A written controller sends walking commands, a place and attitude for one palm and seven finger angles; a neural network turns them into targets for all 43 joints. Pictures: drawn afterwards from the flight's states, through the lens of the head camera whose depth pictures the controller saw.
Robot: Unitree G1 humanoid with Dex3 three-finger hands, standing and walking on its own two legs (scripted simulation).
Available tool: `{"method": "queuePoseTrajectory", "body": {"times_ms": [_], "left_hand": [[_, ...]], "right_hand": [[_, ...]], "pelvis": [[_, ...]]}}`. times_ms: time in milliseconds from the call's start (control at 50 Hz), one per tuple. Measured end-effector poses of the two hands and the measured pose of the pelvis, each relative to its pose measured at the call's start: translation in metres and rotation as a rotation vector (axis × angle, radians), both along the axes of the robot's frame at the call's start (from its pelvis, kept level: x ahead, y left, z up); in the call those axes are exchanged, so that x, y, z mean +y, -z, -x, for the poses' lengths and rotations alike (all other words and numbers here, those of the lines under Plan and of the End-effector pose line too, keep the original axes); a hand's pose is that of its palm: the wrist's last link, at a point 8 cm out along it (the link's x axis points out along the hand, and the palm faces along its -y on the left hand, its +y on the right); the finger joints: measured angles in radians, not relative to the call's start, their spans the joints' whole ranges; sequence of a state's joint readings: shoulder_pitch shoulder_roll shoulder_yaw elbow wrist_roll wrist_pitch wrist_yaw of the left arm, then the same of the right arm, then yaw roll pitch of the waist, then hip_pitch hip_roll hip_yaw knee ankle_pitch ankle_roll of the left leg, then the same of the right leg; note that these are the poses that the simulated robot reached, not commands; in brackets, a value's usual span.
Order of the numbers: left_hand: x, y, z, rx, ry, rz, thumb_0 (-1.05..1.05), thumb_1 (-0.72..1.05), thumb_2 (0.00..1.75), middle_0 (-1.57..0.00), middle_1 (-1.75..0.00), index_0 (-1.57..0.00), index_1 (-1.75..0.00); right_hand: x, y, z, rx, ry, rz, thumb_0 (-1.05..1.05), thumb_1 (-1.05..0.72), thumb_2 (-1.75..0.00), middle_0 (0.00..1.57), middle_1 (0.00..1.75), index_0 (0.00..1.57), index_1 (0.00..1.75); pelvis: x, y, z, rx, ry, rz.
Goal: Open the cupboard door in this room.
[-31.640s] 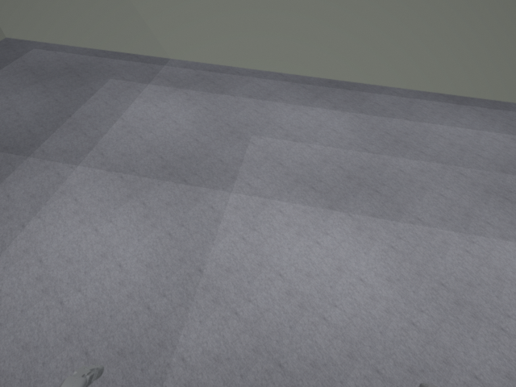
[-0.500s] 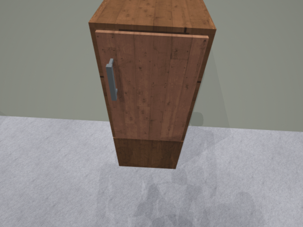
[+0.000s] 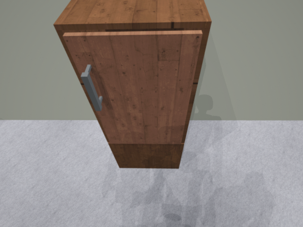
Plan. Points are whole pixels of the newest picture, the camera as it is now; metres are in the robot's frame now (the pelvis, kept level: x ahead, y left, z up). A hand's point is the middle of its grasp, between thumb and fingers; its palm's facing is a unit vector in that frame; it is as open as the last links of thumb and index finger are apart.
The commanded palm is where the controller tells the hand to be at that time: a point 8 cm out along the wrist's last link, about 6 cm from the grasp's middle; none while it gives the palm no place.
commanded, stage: come to a stop and stand still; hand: left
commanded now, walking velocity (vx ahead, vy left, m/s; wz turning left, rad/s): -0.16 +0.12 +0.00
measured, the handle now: (93, 89) +0.51 +0.21 +0.05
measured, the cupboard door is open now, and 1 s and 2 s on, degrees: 0 0 0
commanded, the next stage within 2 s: look again from close up in 1.62 s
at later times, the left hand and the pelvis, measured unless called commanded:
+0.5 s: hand out of the picture -0.04 +0.23 -0.17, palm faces +0.03 -0.98 -0.22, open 7.4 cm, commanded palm none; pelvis -0.05 +0.04 +0.01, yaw -1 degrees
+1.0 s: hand out of the picture -0.10 +0.18 -0.17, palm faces +0.02 -0.99 -0.15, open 7.4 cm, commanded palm none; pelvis -0.07 +0.03 +0.01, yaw -1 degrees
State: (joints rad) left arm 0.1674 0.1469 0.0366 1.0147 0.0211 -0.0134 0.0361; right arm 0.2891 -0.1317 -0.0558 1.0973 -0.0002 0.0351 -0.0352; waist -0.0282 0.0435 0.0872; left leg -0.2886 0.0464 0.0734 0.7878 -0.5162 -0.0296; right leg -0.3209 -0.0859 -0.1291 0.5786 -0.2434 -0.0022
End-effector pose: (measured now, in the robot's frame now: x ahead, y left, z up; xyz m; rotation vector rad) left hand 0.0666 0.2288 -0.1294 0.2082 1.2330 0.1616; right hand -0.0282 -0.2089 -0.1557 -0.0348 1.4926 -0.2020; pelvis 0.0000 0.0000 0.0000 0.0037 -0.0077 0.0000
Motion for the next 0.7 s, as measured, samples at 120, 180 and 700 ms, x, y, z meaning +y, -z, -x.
{"method": "queuePoseTrajectory", "body": {"times_ms": [120,180,700], "left_hand": [[0.006,0.007,-0.002,-0.046,-0.032,0.040,0.00,0.92,0.90,-0.20,-0.30,-0.20,-0.30],[0.020,0.020,0.005,-0.045,-0.039,0.065,0.00,0.91,0.90,-0.20,-0.30,-0.20,-0.30],[0.025,0.003,0.149,0.200,-0.041,0.053,0.01,0.91,0.90,-0.20,-0.30,-0.20,-0.30]], "right_hand": [[-0.010,-0.012,-0.037,-0.098,-0.062,0.072,0.01,-0.91,-0.90,0.19,0.30,0.20,0.30],[-0.007,-0.017,-0.049,-0.176,-0.081,0.118,0.00,-0.91,-0.90,0.19,0.30,0.20,0.30],[0.021,-0.019,0.034,-0.125,-0.043,0.045,0.00,-0.93,-0.90,0.20,0.30,0.20,0.30]], "pelvis": [[0.013,0.000,0.015,-0.007,-0.015,0.008],[0.025,0.007,0.022,-0.011,-0.015,0.020],[0.038,-0.011,0.067,-0.019,0.029,-0.002]]}}
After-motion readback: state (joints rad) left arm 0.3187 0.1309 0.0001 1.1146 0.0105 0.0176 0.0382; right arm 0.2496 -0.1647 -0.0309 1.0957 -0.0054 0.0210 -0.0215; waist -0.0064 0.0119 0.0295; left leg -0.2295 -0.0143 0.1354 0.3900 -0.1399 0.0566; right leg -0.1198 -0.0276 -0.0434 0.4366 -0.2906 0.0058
